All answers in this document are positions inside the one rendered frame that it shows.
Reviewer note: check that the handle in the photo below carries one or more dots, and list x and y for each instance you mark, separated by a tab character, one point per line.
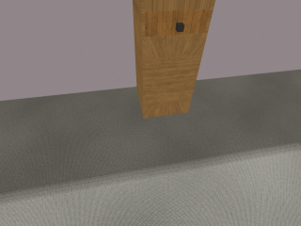
179	27

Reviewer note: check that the cabinet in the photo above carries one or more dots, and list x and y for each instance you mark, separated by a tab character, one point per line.
166	67

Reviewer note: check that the drawer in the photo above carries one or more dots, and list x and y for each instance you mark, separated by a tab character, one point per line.
163	22

